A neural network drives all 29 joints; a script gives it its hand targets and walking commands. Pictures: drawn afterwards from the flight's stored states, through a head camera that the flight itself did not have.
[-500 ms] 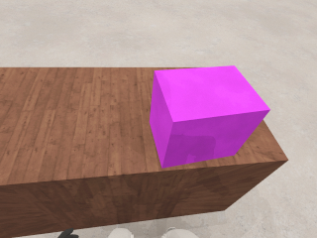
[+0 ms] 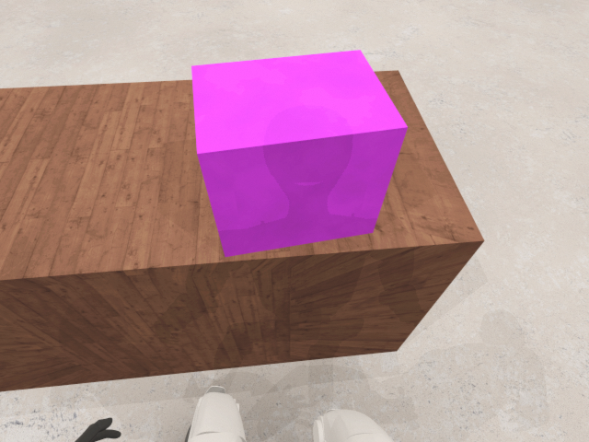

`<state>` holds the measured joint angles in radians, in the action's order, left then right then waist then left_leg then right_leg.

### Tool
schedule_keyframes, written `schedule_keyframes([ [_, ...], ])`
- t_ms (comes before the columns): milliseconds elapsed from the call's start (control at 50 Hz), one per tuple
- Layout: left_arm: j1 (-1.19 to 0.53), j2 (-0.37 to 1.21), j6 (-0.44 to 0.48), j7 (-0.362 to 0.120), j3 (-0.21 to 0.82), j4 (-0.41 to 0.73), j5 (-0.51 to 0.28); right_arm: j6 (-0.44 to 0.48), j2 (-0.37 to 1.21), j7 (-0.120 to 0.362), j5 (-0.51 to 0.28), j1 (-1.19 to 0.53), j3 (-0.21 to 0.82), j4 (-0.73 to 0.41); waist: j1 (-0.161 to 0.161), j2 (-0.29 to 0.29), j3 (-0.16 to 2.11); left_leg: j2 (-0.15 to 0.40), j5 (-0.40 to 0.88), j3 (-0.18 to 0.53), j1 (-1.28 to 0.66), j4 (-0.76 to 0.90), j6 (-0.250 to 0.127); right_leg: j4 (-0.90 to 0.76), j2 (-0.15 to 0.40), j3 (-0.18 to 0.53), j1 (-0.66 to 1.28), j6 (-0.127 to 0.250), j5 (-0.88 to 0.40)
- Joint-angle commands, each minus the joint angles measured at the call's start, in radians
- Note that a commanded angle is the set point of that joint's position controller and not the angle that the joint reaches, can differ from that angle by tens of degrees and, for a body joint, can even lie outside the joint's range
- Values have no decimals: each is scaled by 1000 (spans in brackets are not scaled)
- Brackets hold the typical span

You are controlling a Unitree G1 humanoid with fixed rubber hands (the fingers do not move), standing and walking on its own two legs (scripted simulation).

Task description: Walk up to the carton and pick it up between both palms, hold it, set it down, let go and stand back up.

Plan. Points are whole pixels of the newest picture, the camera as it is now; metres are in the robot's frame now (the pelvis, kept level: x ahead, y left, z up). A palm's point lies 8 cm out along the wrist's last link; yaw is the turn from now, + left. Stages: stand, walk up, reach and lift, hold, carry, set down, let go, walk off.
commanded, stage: walk up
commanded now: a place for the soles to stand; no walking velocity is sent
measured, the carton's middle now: (290, 157) +0.54 +0.01 +0.06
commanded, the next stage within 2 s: none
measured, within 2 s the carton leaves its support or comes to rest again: neither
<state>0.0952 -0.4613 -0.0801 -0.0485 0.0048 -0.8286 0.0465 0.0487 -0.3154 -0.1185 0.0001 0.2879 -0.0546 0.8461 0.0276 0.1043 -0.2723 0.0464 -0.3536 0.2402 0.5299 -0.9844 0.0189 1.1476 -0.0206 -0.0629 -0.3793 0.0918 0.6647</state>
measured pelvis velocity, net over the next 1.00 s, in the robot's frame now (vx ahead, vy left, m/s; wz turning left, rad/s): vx -0.07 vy -0.10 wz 0.12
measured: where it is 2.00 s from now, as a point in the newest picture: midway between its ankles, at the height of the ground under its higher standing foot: outside the picture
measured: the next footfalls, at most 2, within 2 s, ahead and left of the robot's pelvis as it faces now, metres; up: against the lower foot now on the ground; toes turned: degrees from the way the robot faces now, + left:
left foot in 0.28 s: +0.05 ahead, +0.04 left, +0.00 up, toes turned -7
right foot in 0.40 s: +0.02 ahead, -0.36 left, +0.00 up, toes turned +6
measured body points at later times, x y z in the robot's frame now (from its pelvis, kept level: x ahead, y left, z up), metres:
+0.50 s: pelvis -0.06 -0.20 +0.01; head -0.06 -0.26 +0.45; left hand +0.03 +0.11 -0.07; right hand -0.03 -0.51 -0.15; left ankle +0.01 +0.01 -0.64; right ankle -0.02 -0.36 -0.66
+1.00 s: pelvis -0.07 -0.10 +0.02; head -0.05 -0.11 +0.47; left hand -0.05 +0.23 -0.09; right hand -0.04 -0.42 -0.11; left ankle -0.04 -0.02 -0.66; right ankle -0.04 -0.28 -0.61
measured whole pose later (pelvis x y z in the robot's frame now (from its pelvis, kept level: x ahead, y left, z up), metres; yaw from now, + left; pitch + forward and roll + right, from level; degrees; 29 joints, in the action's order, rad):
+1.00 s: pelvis -0.07 -0.10 +0.02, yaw +7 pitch -6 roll -1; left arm 0.31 -0.40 0.00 0.05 0.00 -0.91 0.02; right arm -0.05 -0.40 0.07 0.00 0.32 -0.10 0.92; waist 0.08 -0.04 -0.17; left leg -0.06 -0.50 -0.03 0.39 -0.99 -0.06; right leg 1.27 0.06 0.08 -0.48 0.05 0.58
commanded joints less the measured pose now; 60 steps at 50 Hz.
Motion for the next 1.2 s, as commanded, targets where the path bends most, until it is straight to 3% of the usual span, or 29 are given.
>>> schedule_keyframes([
  [0,-7,-319,77,85,-183,38,-46,-30,-336,1,10,-17,-84,0,-40,11,79,-157,-69,11,251,-395,-40,-989,378,668,89,-387,-184],
  [20,-3,-273,91,89,-170,36,-38,-45,-334,19,9,1,-83,20,-37,-16,54,-168,-40,-26,190,-343,-44,-950,291,509,96,-460,-349],
  [80,-111,-251,83,90,-213,37,-61,-64,-309,37,9,334,-90,88,88,333,102,-254,-261,-168,-103,-184,1,-1014,57,71,122,-816,-1027],
  [100,-250,-245,71,89,-231,75,-54,-62,-342,37,12,545,-114,141,201,389,178,-270,-341,-253,-255,-38,2,-964,0,-14,99,-897,-1339],
  [120,-494,-256,65,88,-235,145,-46,-66,-424,33,16,835,-153,222,423,322,251,-232,-387,-307,-567,209,-73,-693,-86,-159,-21,-993,-1807],
  [140,-647,-213,54,98,-228,235,-28,-74,-470,20,22,1099,-187,270,658,-19,369,-67,-52,-398,-777,651,-224,113,-189,-218,-47,-856,-1899],
  [160,-443,-93,49,108,-188,216,-60,-57,-370,-2,30,748,-155,213,519,-830,407,158,499,-22,-735,662,-287,874,-173,5,-237,-372,-429],
  [180,-145,-30,59,113,-133,194,-83,-43,-238,-9,37,397,-99,106,203,-679,502,129,512,297,-693,491,-291,788,-52,305,-300,-148,165],
  [200,131,-28,79,111,-130,96,-51,-33,-200,1,45,46,-76,-25,-39,-481,395,93,464,224,-148,318,-222,537,120,561,25,48,144],
  [220,331,-137,91,118,-177,5,-57,-59,-258,42,70,-253,-100,-152,-120,-497,312,40,309,44,364,266,-203,407,159,539,439,100,155],
  [240,506,-242,98,112,-204,-25,-82,-62,-257,49,79,-433,-84,-279,-253,-261,363,46,170,40,558,153,-246,138,332,712,567,116,262],
  [260,469,-223,118,114,-195,-13,-63,-57,-255,60,87,-411,-83,-275,-224,-79,299,14,192,-48,465,53,-215,-59,379,690,467,111,121],
  [280,486,-124,124,115,-164,6,-74,-29,-298,65,99,-409,-92,-246,-341,-102,260,-51,237,-67,384,217,-177,-328,170,329,512,27,-262],
  [320,283,-47,117,100,-134,16,-36,0,-272,49,21,-180,-67,-110,-207,45,254,-91,287,14,31,167,-81,-544,-2,12,388,-69,-525],
  [340,295,-70,114,115,-128,-10,-45,-30,-283,68,29,-93,-69,-73,-132,-50,311,-70,230,95,-34,91,-120,-617,-4,9,372,-60,-406],
  [360,307,-143,119,137,-148,-44,-43,-59,-280,92,31,54,-80,-44,-92,42,360,-126,-22,66,83,-50,-127,-588,-3,32,474,-92,-281],
  [400,208,-386,123,148,-191,31,-43,-101,-314,123,67,86,-95,-101,-53,222,161,-154,-357,-6,332,-360,-37,-875,475,716,106,49,311],
  [420,68,-461,118,152,-214,39,-39,-111,-355,112,77,-4,-121,-76,-10,201,16,-93,-246,33,299,-391,-37,-1020,545,885,-78,129,488],
  [500,58,-379,142,149,-217,9,-26,-103,-378,149,66,-17,-129,-43,0,78,-129,-82,-136,9,278,-364,-45,-925,426,651,-180,67,401],
  [620,120,-306,172,137,-213,11,-14,-121,-344,186,54,21,-129,-32,-11,209,17,-86,18,-90,152,-398,-34,-862,295,447,-139,43,252],
  [780,178,-332,158,114,-214,27,16,-88,-339,197,49,52,-133,-52,26,236,172,-7,-243,-264,-54,74,-69,-712,338,353,40,97,111],
  [820,62,-263,131,121,-186,54,16,-74,-336,188,42,362,-153,64,190,8,282,-53,-219,-187,-517,312,-107,-247,219,153,-279,17,-14],
  [840,57,-121,125,127,-131,70,1,-66,-382,177,63,404,-160,94,217,-309,212,7,-432,110,-495,506,-150,149,61,34,-455,-24,-44],
  [860,66,-62,135,140,-101,92,-17,-56,-408,165,57,317,-155,41,173,-356,105,112,-348,459,-389,660,-97,306,-48,158,-608,-17,38],
  [900,185,-166,128,141,-109,47,-43,-54,-486,147,30,93,-161,-30,40,-185,123,240,-515,665,-269,875,-53,270,-11,218,-456,-2,-100],
  [920,176,-190,130,137,-105,23,-37,-47,-485,141,32,-10,-161,-60,27,-251,81,266,-556,737,-175,966,-32,294,13,199,-431,11,-109],
  [1000,217,-174,119,112,-116,-22,-58,-14,-328,126,35,42,-119,-9,12,-179,112,123,-74,271,-309,725,9,80,66,177,-294,-17,-303],
  [1060,187,-157,125,94,-111,-4,-40,17,-279,114,22,125,-102,35,14,-93,234,185,127,258,-546,596,-83,-18,51,216,-355,-36,-320],
  [1180,83,-110,118,82,-84,31,-45,28,-268,89,5,287,-91,55,88,-149,368,193,739,189,-898,502,2,-157,13,225,-402,-45,-273],
])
